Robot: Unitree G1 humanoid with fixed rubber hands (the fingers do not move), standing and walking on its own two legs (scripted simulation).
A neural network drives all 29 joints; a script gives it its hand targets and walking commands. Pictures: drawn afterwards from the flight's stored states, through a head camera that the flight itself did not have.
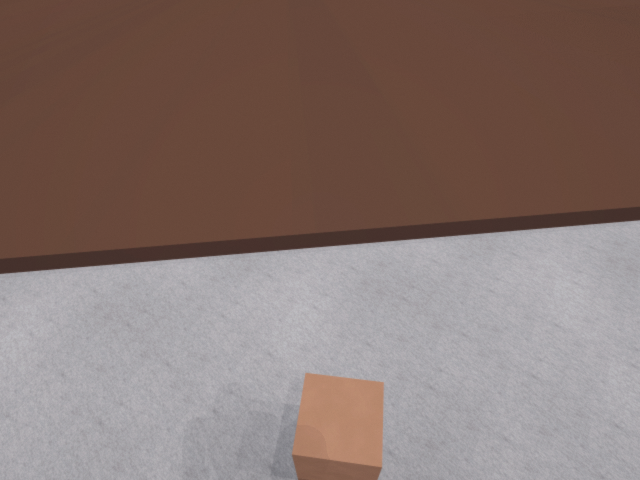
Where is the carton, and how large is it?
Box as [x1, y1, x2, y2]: [292, 373, 383, 479]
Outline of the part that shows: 305,373 292,451 292,456 298,479 377,479 381,468 383,382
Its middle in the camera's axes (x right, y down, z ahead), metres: +0.05 +0.53 +1.05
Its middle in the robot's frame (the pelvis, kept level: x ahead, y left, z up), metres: +0.40 -0.01 -0.65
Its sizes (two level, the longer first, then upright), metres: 0.210 0.200 0.250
